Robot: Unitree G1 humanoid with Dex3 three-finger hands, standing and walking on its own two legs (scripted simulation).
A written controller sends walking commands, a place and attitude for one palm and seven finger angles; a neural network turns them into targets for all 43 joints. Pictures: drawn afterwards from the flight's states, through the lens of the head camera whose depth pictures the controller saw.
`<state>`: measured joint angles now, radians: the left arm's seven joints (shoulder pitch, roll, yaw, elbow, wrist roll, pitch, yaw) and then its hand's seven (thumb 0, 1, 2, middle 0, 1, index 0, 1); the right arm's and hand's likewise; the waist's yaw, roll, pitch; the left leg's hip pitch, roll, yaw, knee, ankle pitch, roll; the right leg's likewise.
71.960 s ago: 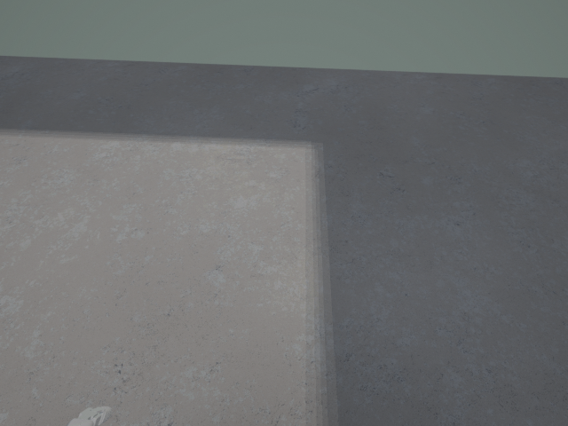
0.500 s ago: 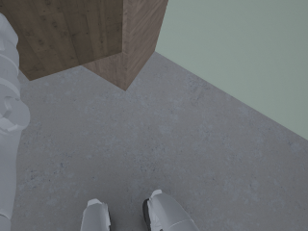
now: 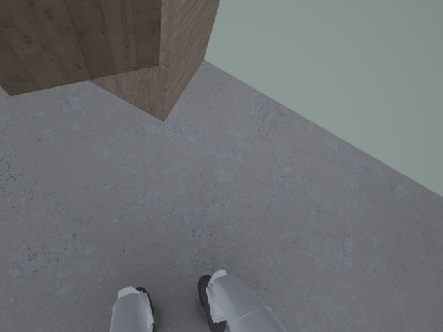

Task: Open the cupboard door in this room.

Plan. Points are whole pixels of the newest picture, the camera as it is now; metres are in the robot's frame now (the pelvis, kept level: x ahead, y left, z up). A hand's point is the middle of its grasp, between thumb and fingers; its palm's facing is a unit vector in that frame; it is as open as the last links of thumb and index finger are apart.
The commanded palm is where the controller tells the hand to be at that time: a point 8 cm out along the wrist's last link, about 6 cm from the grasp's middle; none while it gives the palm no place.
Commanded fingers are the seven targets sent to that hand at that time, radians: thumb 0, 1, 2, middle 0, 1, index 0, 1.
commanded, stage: open thumb and fingers to let go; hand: left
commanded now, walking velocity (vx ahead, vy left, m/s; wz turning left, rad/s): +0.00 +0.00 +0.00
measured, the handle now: out of the picture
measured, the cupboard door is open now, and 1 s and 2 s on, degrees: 49 52 51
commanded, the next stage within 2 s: slide the hand sideways off the handle in 0.68 s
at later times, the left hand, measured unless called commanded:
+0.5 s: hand out of the picture +0.64 +0.22 +0.12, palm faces +0.16 -0.99 +0.01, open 14.0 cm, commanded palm +0.64 +0.19 +0.11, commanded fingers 0.00 -0.50 0.30 -0.21 -0.65 -0.21 -0.65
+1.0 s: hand out of the picture +0.62 +0.22 +0.12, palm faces +0.15 -0.99 +0.01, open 14.4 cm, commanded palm +0.64 +0.20 +0.11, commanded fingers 0.00 -0.50 0.30 -0.15 -0.30 -0.15 -0.30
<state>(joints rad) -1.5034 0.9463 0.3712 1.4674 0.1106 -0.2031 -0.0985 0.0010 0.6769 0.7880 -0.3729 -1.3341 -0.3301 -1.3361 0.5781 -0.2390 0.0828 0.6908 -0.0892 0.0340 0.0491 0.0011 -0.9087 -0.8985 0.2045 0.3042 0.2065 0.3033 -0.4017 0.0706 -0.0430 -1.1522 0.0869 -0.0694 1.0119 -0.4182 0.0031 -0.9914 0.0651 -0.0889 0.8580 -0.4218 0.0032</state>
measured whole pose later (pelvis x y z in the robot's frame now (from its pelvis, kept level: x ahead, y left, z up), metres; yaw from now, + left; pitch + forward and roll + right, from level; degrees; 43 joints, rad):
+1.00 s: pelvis -0.02 +0.01 -0.02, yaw +3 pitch +33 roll -9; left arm -1.59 0.83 0.32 1.43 0.11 -0.15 -0.09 -0.02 -0.49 0.30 -0.38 -0.68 -0.42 -0.69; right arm 0.57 -0.25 0.09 0.68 -0.12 -0.02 0.07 0.00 -0.91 -0.90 0.20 0.30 0.21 0.30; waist -0.39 0.08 -0.07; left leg -1.27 0.04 -0.13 1.13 -0.43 0.01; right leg -1.08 0.08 -0.06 0.97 -0.47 0.03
